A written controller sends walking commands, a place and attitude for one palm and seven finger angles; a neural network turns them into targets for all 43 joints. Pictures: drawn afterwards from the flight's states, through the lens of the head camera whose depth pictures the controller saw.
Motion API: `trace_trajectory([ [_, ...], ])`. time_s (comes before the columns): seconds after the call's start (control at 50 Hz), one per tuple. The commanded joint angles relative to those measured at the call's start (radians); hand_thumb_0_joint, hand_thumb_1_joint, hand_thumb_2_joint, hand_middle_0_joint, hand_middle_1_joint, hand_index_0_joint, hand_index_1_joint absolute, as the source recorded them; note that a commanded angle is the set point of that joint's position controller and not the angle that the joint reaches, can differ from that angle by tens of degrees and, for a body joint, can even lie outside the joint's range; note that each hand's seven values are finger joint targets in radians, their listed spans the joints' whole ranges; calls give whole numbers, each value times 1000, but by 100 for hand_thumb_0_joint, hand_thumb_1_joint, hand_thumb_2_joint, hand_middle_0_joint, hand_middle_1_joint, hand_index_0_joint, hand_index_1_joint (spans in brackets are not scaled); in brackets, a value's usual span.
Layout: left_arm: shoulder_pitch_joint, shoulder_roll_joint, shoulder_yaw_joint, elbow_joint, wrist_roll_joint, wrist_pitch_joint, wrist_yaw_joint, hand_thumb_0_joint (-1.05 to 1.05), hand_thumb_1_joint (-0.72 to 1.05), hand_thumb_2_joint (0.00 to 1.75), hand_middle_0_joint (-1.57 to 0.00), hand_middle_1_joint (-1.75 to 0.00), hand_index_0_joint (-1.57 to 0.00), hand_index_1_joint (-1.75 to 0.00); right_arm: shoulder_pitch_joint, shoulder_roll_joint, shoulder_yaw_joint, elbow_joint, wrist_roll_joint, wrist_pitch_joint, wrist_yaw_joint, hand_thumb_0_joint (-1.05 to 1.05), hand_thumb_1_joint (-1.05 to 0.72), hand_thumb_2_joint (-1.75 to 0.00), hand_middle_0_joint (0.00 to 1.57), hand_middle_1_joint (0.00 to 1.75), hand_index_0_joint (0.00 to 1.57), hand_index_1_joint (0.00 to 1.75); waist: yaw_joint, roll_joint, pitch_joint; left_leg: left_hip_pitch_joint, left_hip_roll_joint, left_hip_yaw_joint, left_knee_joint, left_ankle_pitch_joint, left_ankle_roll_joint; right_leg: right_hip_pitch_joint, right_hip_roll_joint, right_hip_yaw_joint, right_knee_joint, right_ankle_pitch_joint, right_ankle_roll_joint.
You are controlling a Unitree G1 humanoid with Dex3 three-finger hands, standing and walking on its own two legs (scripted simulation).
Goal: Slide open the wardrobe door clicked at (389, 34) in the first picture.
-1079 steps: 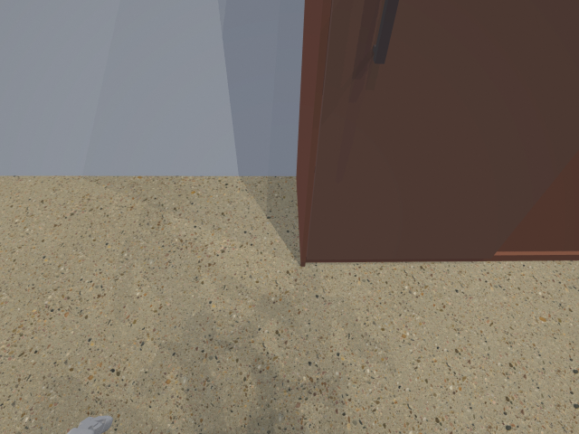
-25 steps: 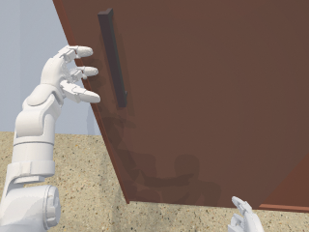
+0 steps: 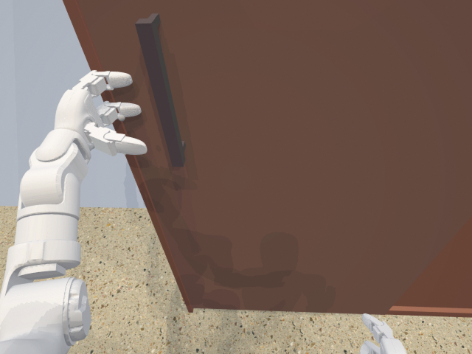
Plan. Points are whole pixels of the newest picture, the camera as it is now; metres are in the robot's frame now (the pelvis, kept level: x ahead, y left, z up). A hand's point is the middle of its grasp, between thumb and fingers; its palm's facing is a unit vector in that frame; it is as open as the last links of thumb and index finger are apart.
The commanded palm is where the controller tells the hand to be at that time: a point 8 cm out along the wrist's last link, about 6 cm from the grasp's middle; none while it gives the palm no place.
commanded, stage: move the hooked fingers beside the handle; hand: left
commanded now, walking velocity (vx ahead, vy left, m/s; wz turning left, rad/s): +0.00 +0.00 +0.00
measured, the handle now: (168, 99) +0.45 +0.13 +0.25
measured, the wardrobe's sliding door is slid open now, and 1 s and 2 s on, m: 0.00 0.00 0.00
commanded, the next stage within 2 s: feel for the door with the fingertips in 0.48 s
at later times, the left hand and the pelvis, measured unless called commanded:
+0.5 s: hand (129, 116) +0.40 +0.18 +0.25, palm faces +0.03 -1.00 -0.02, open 14.0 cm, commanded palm +0.37 +0.23 +0.25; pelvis +0.00 +0.01 +0.00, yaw +0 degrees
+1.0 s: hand (154, 116) +0.40 +0.14 +0.24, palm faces +0.01 -1.00 -0.01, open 14.0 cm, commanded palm +0.37 +0.20 +0.25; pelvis +0.00 +0.00 +0.00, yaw +0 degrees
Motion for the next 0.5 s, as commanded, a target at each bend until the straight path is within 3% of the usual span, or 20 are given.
trace_trajectory([
  [0.0,-460,224,53,-222,-25,-66,-11,0,-50,30,-30,-120,-30,-120,-141,-108,-43,-158,5,-58,-13,0,-90,-90,20,30,20,30,9,-41,-258,150,-14,-29,-9,257,57,15,-16,19,-53,354,4],
  [0.02,-494,186,17,-220,-28,-60,-13,0,-50,30,-30,-120,-30,-120,-143,-106,-39,-157,7,-59,-15,0,-90,-90,20,30,20,30,-1,-35,-232,139,-16,-31,-14,232,57,-7,-17,19,-55,326,4],
  [0.08,-524,171,-1,-197,-21,-45,0,0,-50,30,-30,-120,-30,-120,-143,-106,-40,-147,8,-60,-16,0,-90,-90,20,30,20,30,-8,-40,-218,136,-16,-35,-14,206,56,-34,-15,18,-59,287,3],
  [0.1,-526,193,16,-196,-16,-48,8,0,-50,30,-30,-120,-30,-120,-138,-109,-43,-144,6,-57,-16,0,-90,-90,20,30,20,30,-1,-26,-228,144,-15,-38,-15,212,54,-26,-15,19,-61,282,1],
  [0.14,-569,157,-17,-252,-9,-58,18,0,-50,30,-30,-120,-30,-120,-146,-99,-38,-154,4,-58,-12,0,-90,-90,20,30,20,30,-6,19,-267,169,-17,-41,-12,246,52,-13,-16,19,-50,308,-5],
  [0.2,-518,175,18,-248,-18,-65,27,0,-50,30,-30,-120,-30,-120,-145,-100,-40,-153,-2,-54,-8,0,-90,-90,20,30,20,30,8,-59,-285,171,-11,-45,-8,293,53,20,-13,12,-42,362,-3],
  [0.24,-533,153,5,-287,-19,-68,24,0,-50,30,-30,-120,-30,-120,-158,-93,-37,-161,-2,-54,-7,0,-90,-90,20,30,20,30,8,-33,-304,185,-15,-39,-7,310,54,30,-15,16,-36,392,-4],
  [0.28,-558,132,-16,-284,-18,-63,24,0,-50,30,-30,-120,-30,-120,-162,-90,-35,-156,-1,-54,-7,0,-90,-90,20,30,20,30,-1,-19,-277,183,-15,-38,-6,295,52,7,-14,15,-39,375,-3],
  [0.3,-515,162,12,-256,-15,-57,28,0,-50,30,-30,-120,-30,-120,-154,-96,-37,-152,-3,-49,-6,0,-90,-90,20,30,20,30,11,-47,-270,173,-12,-43,-9,296,52,16,-13,11,-42,371,-4],
  [0.34,-505,179,33,-272,-10,-45,36,0,-50,30,-30,-120,-30,-120,-163,-93,-35,-160,-4,-43,-5,0,-90,-90,20,30,20,30,19,-20,-281,166,-16,-37,-14,295,50,29,-16,15,-41,372,-5],
  [0.38,-463,148,17,-242,-12,-23,38,0,-50,30,-30,-120,-30,-120,-165,-91,-34,-161,-2,-36,-2,0,-90,-90,20,30,20,30,18,-58,-255,149,-15,-36,-14,292,50,22,-14,11,-40,379,-3],
  [0.48,-459,155,18,-277,-10,-12,39,0,-50,30,-30,-120,-30,-120,-171,-91,-34,-173,-2,-21,-2,0,-90,-90,20,30,20,30,17,-50,-262,150,-13,-35,-17,291,49,26,-13,11,-41,368,-3],
])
